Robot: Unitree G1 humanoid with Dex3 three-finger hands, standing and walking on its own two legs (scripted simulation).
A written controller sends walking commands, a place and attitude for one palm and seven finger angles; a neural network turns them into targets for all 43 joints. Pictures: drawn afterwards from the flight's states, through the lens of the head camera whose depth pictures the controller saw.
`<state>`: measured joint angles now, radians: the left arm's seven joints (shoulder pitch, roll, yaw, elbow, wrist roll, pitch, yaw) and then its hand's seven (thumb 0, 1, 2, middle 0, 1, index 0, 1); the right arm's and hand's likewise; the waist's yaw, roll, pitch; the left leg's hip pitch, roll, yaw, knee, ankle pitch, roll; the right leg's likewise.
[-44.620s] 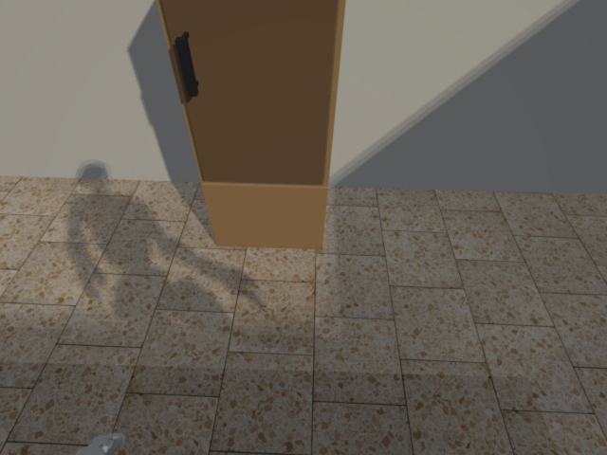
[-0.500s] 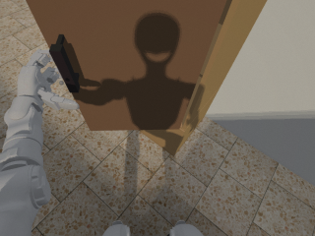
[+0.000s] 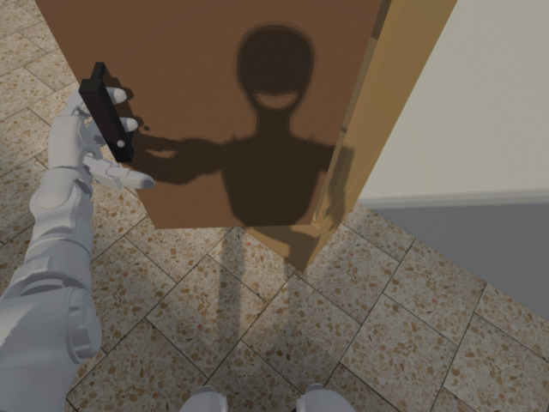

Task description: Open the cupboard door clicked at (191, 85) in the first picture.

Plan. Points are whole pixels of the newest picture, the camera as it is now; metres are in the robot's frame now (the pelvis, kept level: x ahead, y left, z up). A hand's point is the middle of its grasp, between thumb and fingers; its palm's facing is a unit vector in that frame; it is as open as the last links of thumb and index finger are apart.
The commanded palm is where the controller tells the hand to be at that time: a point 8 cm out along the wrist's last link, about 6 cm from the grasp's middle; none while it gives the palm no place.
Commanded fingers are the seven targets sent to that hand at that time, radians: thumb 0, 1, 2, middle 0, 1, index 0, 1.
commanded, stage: slide the fingers in behind the handle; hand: left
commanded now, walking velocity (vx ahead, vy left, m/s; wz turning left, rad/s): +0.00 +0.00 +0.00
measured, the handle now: (113, 115) +0.54 +0.22 +0.09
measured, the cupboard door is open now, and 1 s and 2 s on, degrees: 41 41 72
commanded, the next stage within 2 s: close the thumb around the handle in 0.32 s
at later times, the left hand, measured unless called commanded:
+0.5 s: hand (120, 144) +0.48 +0.20 +0.09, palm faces +0.01 -1.00 +0.01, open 14.0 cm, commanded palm +0.45 +0.24 +0.09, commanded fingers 0.00 -0.22 0.42 -0.32 -1.23 -0.32 -1.23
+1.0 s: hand (120, 143) +0.48 +0.20 +0.09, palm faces +0.03 -1.00 +0.00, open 6.3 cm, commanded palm +0.45 +0.24 +0.09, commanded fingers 0.00 0.90 0.90 -0.40 -1.35 -0.40 -1.35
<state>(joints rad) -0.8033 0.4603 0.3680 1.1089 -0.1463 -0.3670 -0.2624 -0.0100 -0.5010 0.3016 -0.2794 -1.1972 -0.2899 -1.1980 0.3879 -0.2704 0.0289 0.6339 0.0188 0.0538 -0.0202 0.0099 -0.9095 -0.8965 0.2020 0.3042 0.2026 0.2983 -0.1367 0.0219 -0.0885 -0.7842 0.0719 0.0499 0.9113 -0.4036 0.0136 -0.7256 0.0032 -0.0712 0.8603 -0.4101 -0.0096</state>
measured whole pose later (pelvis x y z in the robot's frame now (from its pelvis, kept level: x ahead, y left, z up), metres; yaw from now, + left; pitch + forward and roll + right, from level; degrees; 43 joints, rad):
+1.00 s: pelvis +0.00 +0.01 +0.00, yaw +0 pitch +16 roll -2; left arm -0.82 0.44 0.34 1.12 -0.15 -0.38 -0.23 0.01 0.63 0.79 -0.35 -1.31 -0.35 -1.31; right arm 0.38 -0.27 0.02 0.66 0.01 0.05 -0.02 0.01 -0.91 -0.90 0.20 0.30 0.20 0.30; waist -0.13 0.03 -0.09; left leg -0.80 0.06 0.04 0.92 -0.41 0.02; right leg -0.73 -0.01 -0.07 0.87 -0.42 0.00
